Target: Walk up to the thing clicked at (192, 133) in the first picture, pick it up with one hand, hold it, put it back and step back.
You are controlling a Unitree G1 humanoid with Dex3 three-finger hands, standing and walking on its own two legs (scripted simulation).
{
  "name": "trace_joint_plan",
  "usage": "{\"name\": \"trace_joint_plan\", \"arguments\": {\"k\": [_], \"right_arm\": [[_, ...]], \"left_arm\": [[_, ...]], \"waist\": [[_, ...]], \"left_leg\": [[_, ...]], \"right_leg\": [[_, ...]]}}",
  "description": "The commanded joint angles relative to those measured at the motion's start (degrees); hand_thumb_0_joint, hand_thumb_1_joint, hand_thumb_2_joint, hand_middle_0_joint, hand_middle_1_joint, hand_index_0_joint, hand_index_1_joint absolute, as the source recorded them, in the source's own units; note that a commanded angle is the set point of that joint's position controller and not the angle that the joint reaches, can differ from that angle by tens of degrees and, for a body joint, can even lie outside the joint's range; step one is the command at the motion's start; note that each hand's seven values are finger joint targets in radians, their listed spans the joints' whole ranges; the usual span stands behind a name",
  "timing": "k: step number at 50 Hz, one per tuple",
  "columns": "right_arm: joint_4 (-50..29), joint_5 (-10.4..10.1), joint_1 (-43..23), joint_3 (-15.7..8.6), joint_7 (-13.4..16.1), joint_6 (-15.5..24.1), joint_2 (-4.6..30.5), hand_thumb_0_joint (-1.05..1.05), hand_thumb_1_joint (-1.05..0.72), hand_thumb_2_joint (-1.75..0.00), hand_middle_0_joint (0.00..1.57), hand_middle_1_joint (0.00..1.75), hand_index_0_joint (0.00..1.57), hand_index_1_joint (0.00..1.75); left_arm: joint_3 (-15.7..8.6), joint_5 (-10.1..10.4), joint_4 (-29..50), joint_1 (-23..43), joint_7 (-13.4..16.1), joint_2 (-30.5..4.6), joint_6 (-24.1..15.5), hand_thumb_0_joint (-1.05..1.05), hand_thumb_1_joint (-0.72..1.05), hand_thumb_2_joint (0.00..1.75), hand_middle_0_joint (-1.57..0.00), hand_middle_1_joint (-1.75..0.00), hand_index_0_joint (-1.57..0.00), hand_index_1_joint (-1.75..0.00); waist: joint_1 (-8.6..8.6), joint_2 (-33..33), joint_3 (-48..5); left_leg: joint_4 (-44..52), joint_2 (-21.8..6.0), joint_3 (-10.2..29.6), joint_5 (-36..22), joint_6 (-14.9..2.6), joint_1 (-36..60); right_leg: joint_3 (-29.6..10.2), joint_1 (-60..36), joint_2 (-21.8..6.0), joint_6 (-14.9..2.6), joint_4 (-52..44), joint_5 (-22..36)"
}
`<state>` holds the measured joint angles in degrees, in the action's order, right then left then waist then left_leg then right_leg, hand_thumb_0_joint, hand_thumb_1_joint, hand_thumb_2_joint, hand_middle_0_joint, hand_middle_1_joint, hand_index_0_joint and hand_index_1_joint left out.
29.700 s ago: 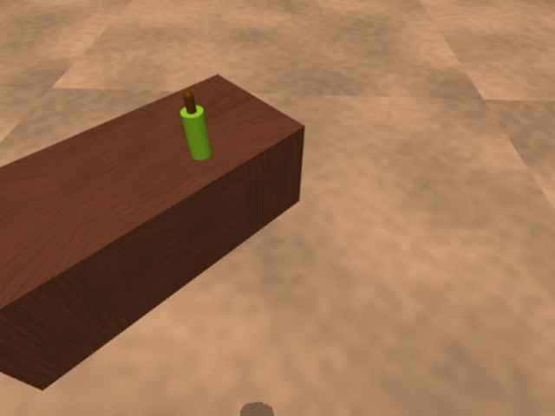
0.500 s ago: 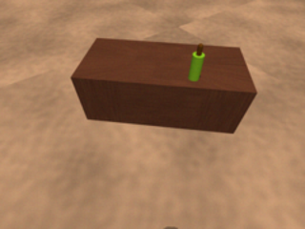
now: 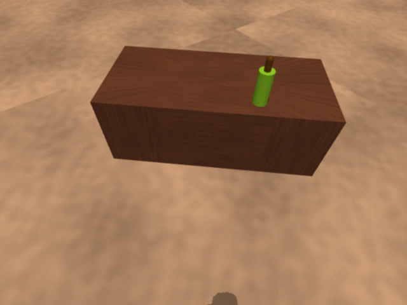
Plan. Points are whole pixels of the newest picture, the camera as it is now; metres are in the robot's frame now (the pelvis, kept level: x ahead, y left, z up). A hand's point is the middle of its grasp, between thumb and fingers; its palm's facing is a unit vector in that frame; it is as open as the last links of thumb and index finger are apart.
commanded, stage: step back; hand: right
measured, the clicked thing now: (264, 80) +1.07 -0.24 -0.19
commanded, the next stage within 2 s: stand in 0.22 s
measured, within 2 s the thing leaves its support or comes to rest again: neither
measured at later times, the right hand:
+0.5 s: hand out of the picture +0.11 -0.25 -0.13, palm faces +0.02 +0.94 -0.34, open 7.4 cm
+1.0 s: hand out of the picture +0.03 -0.26 -0.15, palm faces -0.02 +0.95 -0.31, open 7.4 cm
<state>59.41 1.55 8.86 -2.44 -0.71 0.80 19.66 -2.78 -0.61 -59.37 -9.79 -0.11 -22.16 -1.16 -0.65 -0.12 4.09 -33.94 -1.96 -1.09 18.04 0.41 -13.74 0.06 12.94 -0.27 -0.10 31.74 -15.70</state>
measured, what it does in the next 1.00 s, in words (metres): stands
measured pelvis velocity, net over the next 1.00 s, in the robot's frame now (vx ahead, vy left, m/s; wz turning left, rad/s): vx -0.03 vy -0.01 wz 0.01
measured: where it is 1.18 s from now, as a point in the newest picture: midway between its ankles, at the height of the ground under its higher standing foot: outside the picture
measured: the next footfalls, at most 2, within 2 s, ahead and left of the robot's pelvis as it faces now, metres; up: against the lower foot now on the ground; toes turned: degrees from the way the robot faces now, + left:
none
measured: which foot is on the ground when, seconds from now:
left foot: down 0.00-1.00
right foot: down 0.00-1.00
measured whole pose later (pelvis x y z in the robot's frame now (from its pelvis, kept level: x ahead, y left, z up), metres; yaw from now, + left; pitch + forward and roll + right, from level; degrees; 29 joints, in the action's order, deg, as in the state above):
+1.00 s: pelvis -0.03 -0.01 +0.02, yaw +0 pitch -3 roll +0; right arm 66.4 0.8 7.8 -0.9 -1.3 0.1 20.1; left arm -0.2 -0.5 -65.8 -8.7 -0.8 -20.4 -0.5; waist -0.3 0.9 2.6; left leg -19.1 -1.6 -0.9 8.0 1.1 -8.3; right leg 0.4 8.5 -0.5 0.3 19.6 -8.4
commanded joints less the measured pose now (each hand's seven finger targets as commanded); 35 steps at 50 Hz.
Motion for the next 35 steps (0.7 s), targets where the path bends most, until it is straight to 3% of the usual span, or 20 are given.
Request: {"name": "trace_joint_plan", "arguments": {"k": [1, 2, 5, 6, 8, 10, 11, 12, 15, 18, 24, 29, 32, 33, 35], "right_arm": [[-4.2, -0.9, -2.2, -2.3, 1.4, 1.1, 11.5, 0.0, -0.9, -0.9, 0.2, 0.3, 0.2, 0.3], [-3.4, -0.5, -2.4, -2.5, 1.4, 1.2, 12.0, 0.0, -0.9, -0.9, 0.2, 0.3, 0.2, 0.3], [-2.4, -0.4, -3.9, -2.6, 1.4, 1.6, 12.8, 0.0, -0.9, -0.9, 0.2, 0.3, 0.2, 0.3], [-2.2, -0.6, -3.8, -2.5, 1.4, 1.6, 12.5, 0.0, -0.9, -0.9, 0.2, 0.3, 0.2, 0.3], [-1.8, -0.9, -3.8, -2.5, 1.5, 1.5, 12.5, 0.0, -0.9, -0.9, 0.2, 0.3, 0.2, 0.3], [-1.8, -0.8, -4.8, -2.4, 1.6, 1.3, 12.0, 0.0, -0.9, -0.9, 0.2, 0.3, 0.2, 0.3], [-1.4, -1.4, -4.4, -1.6, 1.6, 1.3, 12.4, 0.0, -0.9, -0.9, 0.2, 0.3, 0.2, 0.3], [-1.0, -1.3, -4.3, -1.7, 1.6, 1.5, 13.1, 0.0, -0.9, -0.9, 0.2, 0.3, 0.2, 0.3], [-0.4, -1.4, -5.7, -1.4, 1.6, 1.5, 12.8, 0.0, -0.9, -0.9, 0.2, 0.3, 0.2, 0.3], [-0.1, -1.5, -7.1, -1.1, 1.5, 1.4, 12.2, 0.0, -0.9, -0.9, 0.2, 0.3, 0.2, 0.3], [0.7, -1.3, -8.9, -0.7, 1.0, 1.0, 12.0, 0.0, -0.9, -0.9, 0.2, 0.3, 0.2, 0.3], [1.6, -1.1, -8.8, -0.6, 0.9, 1.4, 12.2, 0.0, -0.9, -0.9, 0.2, 0.3, 0.2, 0.3], [2.1, -1.0, -8.7, -0.4, 0.8, 1.3, 12.1, 0.0, -0.9, -0.9, 0.2, 0.3, 0.2, 0.3], [2.0, -0.9, -8.4, -0.4, 0.7, 1.3, 12.2, 0.0, -0.9, -0.9, 0.2, 0.3, 0.2, 0.3], [2.5, -1.0, -8.1, -0.4, 0.6, 1.3, 12.2, 0.0, -0.9, -0.9, 0.2, 0.3, 0.2, 0.3]], "left_arm": [[-2.9, -0.3, 3.1, 1.8, 0.9, -14.8, -2.0, 0.0, 0.9, 0.9, -0.2, -0.3, -0.2, -0.3], [-2.5, -0.3, 3.7, 3.3, 0.9, -13.9, -2.0, 0.0, 0.9, 0.9, -0.2, -0.3, -0.2, -0.3], [-1.7, -0.1, 3.4, 4.8, 1.1, -11.7, -1.6, 0.0, 0.9, 0.9, -0.2, -0.3, -0.2, -0.3], [-1.6, -0.1, 3.1, 5.0, 1.1, -11.4, -1.6, 0.0, 0.9, 0.9, -0.2, -0.3, -0.2, -0.3], [-1.9, -0.1, 2.7, 4.7, 1.2, -11.7, -1.6, 0.0, 0.9, 0.9, -0.2, -0.3, -0.2, -0.3], [-1.9, 0.0, 2.7, 4.8, 1.4, -11.9, -1.5, 0.0, 0.9, 0.9, -0.2, -0.3, -0.2, -0.3], [-0.6, 0.7, 1.7, 6.0, 1.2, -9.9, -1.3, 0.0, 0.9, 0.9, -0.2, -0.3, -0.2, -0.3], [-0.7, 0.9, 2.0, 6.6, 1.2, -9.7, -1.1, 0.0, 0.9, 0.9, -0.2, -0.3, -0.2, -0.3], [-0.3, 0.7, 1.4, 7.4, 1.3, -9.8, -0.9, 0.0, 0.9, 0.9, -0.2, -0.3, -0.2, -0.3], [-0.1, 0.5, 0.7, 8.3, 1.2, -9.8, -0.9, 0.0, 0.9, 0.9, -0.2, -0.3, -0.2, -0.3], [0.1, 0.2, -0.7, 10.0, 0.7, -10.0, -0.9, 0.0, 0.9, 0.9, -0.2, -0.3, -0.2, -0.3], [0.2, 0.0, -1.6, 10.1, 0.4, -10.1, -1.1, 0.0, 0.9, 0.9, -0.2, -0.3, -0.2, -0.3], [0.3, 0.0, -2.4, 9.1, 0.3, -9.9, -1.0, 0.0, 0.9, 0.9, -0.2, -0.3, -0.2, -0.3], [0.3, 0.0, -2.4, 9.0, 0.3, -10.1, -1.0, 0.0, 0.9, 0.9, -0.2, -0.3, -0.2, -0.3], [0.5, 0.0, -2.7, 8.4, 0.1, -9.7, -1.0, 0.0, 0.9, 0.9, -0.2, -0.3, -0.2, -0.3]], "waist": [[0.54, -1.4, -8.3], [0.85, -1.2, -7.7], [0.32, -1.2, -7.1], [0.27, -2.2, -7.6], [0.14, -2.7, -9.1], [-0.12, -2.7, -8.8], [0.77, -1.7, -7.6], [0.53, -0.9, -7.2], [0.68, 0.4, -9.6], [0.62, 0.2, -9.6], [0.93, 0.9, -5.9], [0.96, 1.2, -6.6], [0.63, 1.0, -4.0], [0.75, 0.7, -5.1], [0.59, 0.4, -3.9]], "left_leg": [[2.6, -2.8, 2.7, -10.0, -1.34, -1.0], [3.4, -3.2, 2.7, -10.2, -1.63, -0.4], [6.0, -5.4, 4.0, -19.9, -3.55, 2.9], [5.7, -5.5, 3.8, -22.2, -3.74, 3.2], [3.8, -5.1, 2.5, -25.7, -3.58, 3.6], [3.5, -4.4, 1.5, -23.2, -3.04, 2.4], [8.3, -5.3, 4.9, -28.8, -2.78, 4.8], [9.6, -6.1, 5.4, -30.4, -2.84, 5.3], [9.9, -6.2, 4.7, -35.0, -2.01, 10.7], [12.1, -6.2, 4.6, -31.3, -1.65, 10.6], [17.3, -5.7, 4.4, -17.4, -1.1, 8.8], [18.8, -6.1, 4.7, -15.9, -0.85, 9.6], [20.6, -5.9, 5.3, -9.5, -0.71, 8.0], [20.2, -5.9, 5.1, -10.4, -0.79, 8.6], [20.5, -5.7, 5.4, -7.1, -0.77, 8.2]], "right_leg": [[-11.8, -7.6, -10.1, -6.01, -5.0, 16.3], [-11.0, -6.6, -10.2, -6.0, -4.5, 17.0], [-5.0, -4.5, -6.2, -3.52, -2.3, 21.7], [-4.7, -5.2, -5.9, -3.19, -2.2, 22.6], [-4.7, -7.6, -6.1, -3.21, -1.6, 26.9], [-5.7, -8.3, -7.0, -3.48, -2.0, 26.9], [-5.7, -7.0, -7.1, -2.53, -3.7, 30.2], [-4.8, -7.7, -6.3, -1.7, -3.8, 27.7], [-4.4, -8.4, -6.4, -1.51, -5.9, 29.4], [-4.5, -10.6, -6.9, -1.05, -8.8, 27.9], [-4.9, -8.8, -6.7, -0.55, -14.3, 15.7], [-5.3, -9.0, -7.1, -0.68, -15.5, 14.3], [-5.3, -6.9, -6.7, -0.45, -16.9, 8.7], [-5.3, -7.2, -7.0, -0.67, -16.9, 9.0], [-5.3, -5.3, -6.8, -0.4, -17.9, 5.4]]}}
